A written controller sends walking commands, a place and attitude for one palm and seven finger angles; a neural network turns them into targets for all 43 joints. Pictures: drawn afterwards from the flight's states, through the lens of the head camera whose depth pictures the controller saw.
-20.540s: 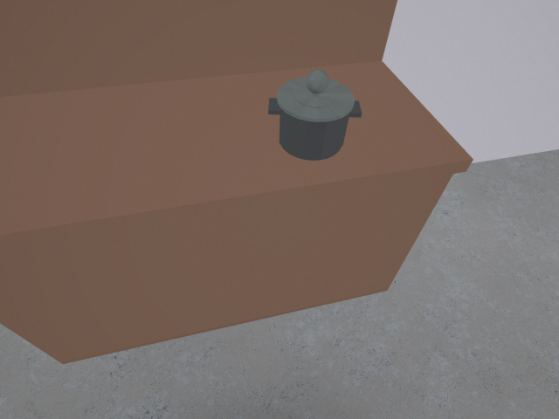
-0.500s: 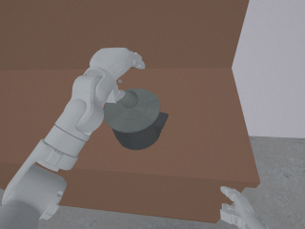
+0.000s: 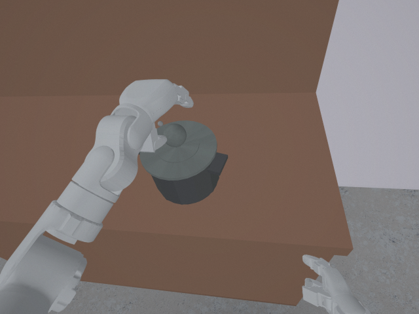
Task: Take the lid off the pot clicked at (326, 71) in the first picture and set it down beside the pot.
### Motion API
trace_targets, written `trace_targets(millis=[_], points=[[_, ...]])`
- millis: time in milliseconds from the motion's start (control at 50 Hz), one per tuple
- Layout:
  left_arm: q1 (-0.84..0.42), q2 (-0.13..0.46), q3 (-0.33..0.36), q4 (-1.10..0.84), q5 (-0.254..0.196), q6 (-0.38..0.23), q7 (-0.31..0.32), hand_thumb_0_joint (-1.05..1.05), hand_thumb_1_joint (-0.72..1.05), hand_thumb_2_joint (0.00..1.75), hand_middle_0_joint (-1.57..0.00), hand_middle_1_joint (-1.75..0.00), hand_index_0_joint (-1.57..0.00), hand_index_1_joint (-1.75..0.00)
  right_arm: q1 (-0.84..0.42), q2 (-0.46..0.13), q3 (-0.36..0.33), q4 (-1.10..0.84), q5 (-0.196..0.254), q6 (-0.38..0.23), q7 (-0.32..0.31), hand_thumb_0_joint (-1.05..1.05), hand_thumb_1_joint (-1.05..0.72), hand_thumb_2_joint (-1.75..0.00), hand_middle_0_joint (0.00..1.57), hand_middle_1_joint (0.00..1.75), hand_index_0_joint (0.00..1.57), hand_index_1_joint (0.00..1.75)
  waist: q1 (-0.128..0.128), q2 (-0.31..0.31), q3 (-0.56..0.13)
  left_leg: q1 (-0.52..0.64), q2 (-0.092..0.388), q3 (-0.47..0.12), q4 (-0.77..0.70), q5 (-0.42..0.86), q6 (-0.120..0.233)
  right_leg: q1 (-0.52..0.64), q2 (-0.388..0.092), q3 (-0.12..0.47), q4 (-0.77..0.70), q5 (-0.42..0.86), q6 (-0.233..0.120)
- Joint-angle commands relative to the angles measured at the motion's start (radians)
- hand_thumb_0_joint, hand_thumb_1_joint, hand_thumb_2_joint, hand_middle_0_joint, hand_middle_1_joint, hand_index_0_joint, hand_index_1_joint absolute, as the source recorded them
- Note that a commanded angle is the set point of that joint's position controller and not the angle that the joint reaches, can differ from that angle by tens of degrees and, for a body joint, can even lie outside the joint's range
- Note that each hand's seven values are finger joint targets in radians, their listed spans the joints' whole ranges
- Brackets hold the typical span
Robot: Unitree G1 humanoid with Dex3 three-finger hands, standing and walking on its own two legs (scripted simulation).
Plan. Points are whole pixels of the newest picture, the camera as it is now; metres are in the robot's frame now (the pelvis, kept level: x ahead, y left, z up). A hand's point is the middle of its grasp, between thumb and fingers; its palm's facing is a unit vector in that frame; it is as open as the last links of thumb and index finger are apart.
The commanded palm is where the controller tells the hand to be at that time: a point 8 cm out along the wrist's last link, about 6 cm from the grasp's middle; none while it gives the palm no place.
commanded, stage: lower the open fingers around the knob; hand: left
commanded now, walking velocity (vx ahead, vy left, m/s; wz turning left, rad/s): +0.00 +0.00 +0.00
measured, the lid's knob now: (174, 135) +0.44 +0.11 +0.11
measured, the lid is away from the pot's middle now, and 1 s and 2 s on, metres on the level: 0.00 0.00 0.00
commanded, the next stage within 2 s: close the fingers and squeeze the knob in 0.96 s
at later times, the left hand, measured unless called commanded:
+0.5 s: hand (161, 138) +0.40 +0.12 +0.14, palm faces -0.20 -0.07 -0.98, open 10.4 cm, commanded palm +0.38 +0.12 +0.20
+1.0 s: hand (166, 142) +0.40 +0.11 +0.13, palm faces -0.20 -0.07 -0.98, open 10.4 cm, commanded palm +0.38 +0.12 +0.19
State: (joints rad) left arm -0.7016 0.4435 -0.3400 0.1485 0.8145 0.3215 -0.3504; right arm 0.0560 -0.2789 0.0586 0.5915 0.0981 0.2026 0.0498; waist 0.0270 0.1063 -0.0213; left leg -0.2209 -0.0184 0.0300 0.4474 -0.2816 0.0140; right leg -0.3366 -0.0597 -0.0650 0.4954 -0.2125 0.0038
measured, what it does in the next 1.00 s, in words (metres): stands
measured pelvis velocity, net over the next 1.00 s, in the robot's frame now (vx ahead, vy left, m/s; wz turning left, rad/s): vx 0.00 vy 0.01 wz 0.00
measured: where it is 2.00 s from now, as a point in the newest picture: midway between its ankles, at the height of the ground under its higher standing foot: outside the picture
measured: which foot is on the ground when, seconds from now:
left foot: down 0.00-1.00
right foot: down 0.00-1.00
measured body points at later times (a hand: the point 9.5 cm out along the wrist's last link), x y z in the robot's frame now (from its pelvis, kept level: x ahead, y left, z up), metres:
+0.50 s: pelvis +0.00 +0.00 +0.00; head +0.03 -0.04 +0.45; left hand +0.41 +0.12 +0.19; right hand +0.20 -0.23 -0.11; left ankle -0.03 +0.11 -0.74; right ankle +0.02 -0.12 -0.74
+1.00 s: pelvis +0.00 +0.01 +0.00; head +0.02 -0.04 +0.45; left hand +0.41 +0.12 +0.18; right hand +0.20 -0.21 -0.12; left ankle -0.03 +0.11 -0.74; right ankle +0.02 -0.12 -0.74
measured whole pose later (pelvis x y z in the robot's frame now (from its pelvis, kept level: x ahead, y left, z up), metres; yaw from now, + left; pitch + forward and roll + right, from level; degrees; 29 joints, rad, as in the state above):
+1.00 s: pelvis +0.00 +0.01 +0.00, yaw +0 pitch +3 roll +1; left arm -0.66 0.38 -0.37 0.27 0.84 0.32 -0.30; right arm 0.07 -0.27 0.04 0.61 0.09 0.18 0.04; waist 0.01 0.10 -0.03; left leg -0.23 -0.02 0.03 0.46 -0.29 0.02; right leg -0.34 -0.06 -0.06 0.49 -0.21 0.01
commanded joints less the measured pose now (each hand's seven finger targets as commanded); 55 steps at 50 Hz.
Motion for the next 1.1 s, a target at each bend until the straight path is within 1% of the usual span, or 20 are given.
trace_targets(millis=[0,40,60,100,140,180,240,300,360,400,440,460,540,600,640,740,820,880,960,1080], points=[[-0.472,0.148,0.127,-0.139,0.027,0.002,0.037,0.00,-0.36,1.51,-0.82,-0.08,-0.82,-0.08,-0.154,-0.080,-0.037,-0.164,0.001,-0.052,-0.010,0.00,-0.90,-0.90,0.20,0.30,0.20,0.30,-0.020,-0.149,-0.346,0.017,0.000,-0.023,-0.053,0.235,0.026,0.245,0.016,0.029,-0.032,0.234,-0.040],[-0.473,0.209,0.178,-0.167,0.027,-0.003,0.044,0.00,-0.36,1.51,-0.82,-0.08,-0.82,-0.08,-0.162,-0.087,-0.044,-0.166,-0.002,-0.061,-0.010,0.00,-0.90,-0.90,0.20,0.30,0.20,0.30,-0.015,-0.125,-0.395,0.037,-0.002,-0.029,-0.039,0.269,0.029,0.278,0.017,0.038,-0.018,0.276,-0.046],[-0.494,0.181,0.151,-0.160,0.033,0.000,0.042,0.00,-0.36,1.51,-0.82,-0.08,-0.82,-0.08,-0.151,-0.077,-0.037,-0.164,-0.003,-0.065,-0.011,0.00,-0.90,-0.90,0.20,0.30,0.20,0.30,-0.014,-0.126,-0.409,0.037,-0.006,-0.029,-0.048,0.286,0.028,0.291,0.018,0.032,-0.015,0.286,-0.044],[-0.427,0.190,0.171,-0.059,0.033,0.004,0.043,0.00,-0.36,1.51,-0.82,-0.08,-0.82,-0.08,-0.138,-0.083,-0.036,-0.154,0.001,-0.066,-0.015,0.00,-0.90,-0.90,0.20,0.30,0.20,0.30,-0.014,-0.162,-0.351,0.005,-0.001,-0.025,-0.049,0.264,0.026,0.272,0.019,0.033,-0.024,0.277,-0.040],[-0.417,0.239,0.220,-0.086,0.028,-0.010,0.048,0.00,-0.36,1.51,-0.82,-0.08,-0.82,-0.08,-0.135,-0.095,-0.043,-0.157,-0.001,-0.069,-0.017,0.00,-0.90,-0.90,0.20,0.30,0.20,0.30,-0.008,-0.159,-0.367,0.009,0.000,-0.025,-0.049,0.265,0.027,0.291,0.016,0.041,-0.024,0.289,-0.042],[-0.417,0.150,0.141,-0.129,0.027,-0.010,0.037,0.00,-0.36,1.51,-0.82,-0.08,-0.82,-0.08,-0.145,-0.078,-0.044,-0.172,0.000,-0.071,-0.011,0.00,-0.90,-0.90,0.20,0.30,0.20,0.30,-0.012,-0.147,-0.386,0.023,-0.004,-0.023,-0.044,0.289,0.028,0.295,0.014,0.036,-0.021,0.316,-0.040],[-0.380,0.214,0.200,-0.091,0.025,-0.013,0.045,0.00,-0.36,1.51,-0.82,-0.08,-0.82,-0.08,-0.135,-0.096,-0.048,-0.163,0.001,-0.072,-0.012,0.00,-0.90,-0.90,0.20,0.30,0.20,0.30,-0.012,-0.150,-0.354,0.012,-0.001,-0.024,-0.043,0.281,0.028,0.285,0.018,0.038,-0.022,0.313,-0.043],[-0.426,0.156,0.138,-0.136,0.033,-0.013,0.041,0.00,-0.36,1.51,-0.82,-0.08,-0.82,-0.08,-0.134,-0.085,-0.046,-0.168,0.001,-0.074,-0.013,0.00,-0.90,-0.90,0.20,0.30,0.20,0.30,-0.019,-0.130,-0.377,0.031,-0.004,-0.026,-0.043,0.300,0.029,0.283,0.018,0.035,-0.022,0.328,-0.042],[-0.421,0.160,0.147,-0.155,0.032,-0.014,0.047,0.00,-0.36,1.51,-0.82,-0.08,-0.82,-0.08,-0.123,-0.082,-0.050,-0.162,-0.002,-0.081,-0.009,0.00,-0.90,-0.90,0.20,0.30,0.20,0.30,-0.016,-0.124,-0.410,0.055,-0.005,-0.034,-0.035,0.338,0.031,0.292,0.024,0.029,-0.010,0.346,-0.045],[-0.366,0.166,0.156,-0.062,0.035,-0.012,0.052,0.00,-0.36,1.51,-0.82,-0.08,-0.82,-0.08,-0.122,-0.088,-0.042,-0.152,0.004,-0.080,-0.012,0.00,-0.90,-0.90,0.20,0.30,0.20,0.30,-0.018,-0.147,-0.336,0.014,-0.001,-0.031,-0.044,0.294,0.024,0.260,0.024,0.027,-0.021,0.311,-0.043],[-0.399,0.126,0.122,-0.100,0.028,-0.012,0.054,0.00,-0.36,1.51,-0.82,-0.08,-0.82,-0.08,-0.133,-0.090,-0.052,-0.152,0.002,-0.076,-0.011,0.00,-0.90,-0.90,0.20,0.30,0.20,0.30,-0.029,-0.133,-0.335,0.029,-0.001,-0.032,-0.041,0.279,0.028,0.238,0.022,0.026,-0.025,0.296,-0.047],[-0.419,0.122,0.114,-0.127,0.034,-0.013,0.055,0.00,-0.36,1.51,-0.82,-0.08,-0.82,-0.08,-0.127,-0.083,-0.049,-0.154,0.001,-0.077,-0.011,0.00,-0.90,-0.90,0.20,0.30,0.20,0.30,-0.022,-0.123,-0.382,0.047,-0.004,-0.032,-0.041,0.304,0.029,0.262,0.025,0.026,-0.018,0.308,-0.046],[-0.378,0.182,0.174,-0.120,0.038,-0.019,0.072,0.00,-0.36,1.51,-0.82,-0.08,-0.82,-0.08,-0.130,-0.091,-0.052,-0.150,-0.004,-0.086,-0.007,0.00,-0.90,-0.90,0.20,0.30,0.20,0.30,-0.012,-0.114,-0.406,0.048,-0.002,-0.044,-0.028,0.343,0.028,0.285,0.026,0.030,-0.003,0.353,-0.052],[-0.361,0.093,0.103,-0.028,0.042,-0.012,0.075,0.00,-0.36,1.51,-0.82,-0.08,-0.82,-0.08,-0.119,-0.082,-0.045,-0.139,0.002,-0.075,-0.008,0.00,-0.90,-0.90,0.20,0.30,0.20,0.30,-0.027,-0.163,-0.329,0.018,0.003,-0.036,-0.041,0.292,0.022,0.231,0.030,0.018,-0.020,0.297,-0.045],[-0.383,0.084,0.092,-0.079,0.038,-0.015,0.079,0.00,-0.36,1.51,-0.82,-0.08,-0.82,-0.08,-0.137,-0.085,-0.051,-0.146,-0.001,-0.074,-0.005,0.00,-0.90,-0.90,0.20,0.30,0.20,0.30,-0.030,-0.133,-0.354,0.039,0.002,-0.043,-0.033,0.301,0.026,0.227,0.029,0.018,-0.012,0.297,-0.052],[-0.429,0.159,0.151,-0.072,0.050,-0.015,0.098,0.00,-0.36,1.51,-0.82,-0.08,-0.82,-0.08,-0.132,-0.087,-0.049,-0.135,-0.006,-0.072,-0.011,0.00,-0.90,-0.90,0.20,0.30,0.20,0.30,-0.021,-0.124,-0.376,0.036,0.002,-0.044,-0.034,0.291,0.025,0.250,0.028,0.025,-0.011,0.293,-0.053],[-0.384,0.105,0.118,-0.064,0.048,-0.010,0.096,0.00,-0.36,1.51,-0.82,-0.08,-0.82,-0.08,-0.127,-0.075,-0.048,-0.142,-0.004,-0.077,-0.007,0.00,-0.90,-0.90,0.20,0.30,0.20,0.30,-0.016,-0.130,-0.389,0.044,0.003,-0.044,-0.027,0.344,0.024,0.258,0.029,0.020,-0.001,0.343,-0.051],[-0.376,0.059,0.079,-0.006,0.042,-0.007,0.090,0.00,-0.36,1.51,-0.82,-0.08,-0.82,-0.08,-0.126,-0.078,-0.044,-0.134,0.001,-0.067,-0.006,0.00,-0.90,-0.90,0.20,0.30,0.20,0.30,-0.031,-0.161,-0.314,0.010,0.005,-0.038,-0.040,0.280,0.020,0.218,0.030,0.012,-0.019,0.292,-0.048],[-0.412,0.104,0.107,-0.109,0.050,-0.014,0.091,0.00,-0.36,1.51,-0.82,-0.08,-0.82,-0.08,-0.137,-0.075,-0.049,-0.150,-0.005,-0.076,-0.004,0.00,-0.90,-0.90,0.20,0.30,0.20,0.30,-0.018,-0.106,-0.421,0.060,-0.001,-0.047,-0.022,0.360,0.027,0.269,0.030,0.020,0.009,0.344,-0.054],[-0.388,0.101,0.114,-0.074,0.046,-0.012,0.097,0.00,-0.30,1.40,-0.82,-0.08,-0.82,-0.08,-0.131,-0.075,-0.050,-0.142,-0.002,-0.071,-0.004,0.00,-0.90,-0.90,0.20,0.30,0.20,0.30,-0.016,-0.149,-0.372,0.031,0.003,-0.043,-0.029,0.312,0.026,0.256,0.029,0.020,-0.007,0.326,-0.052]])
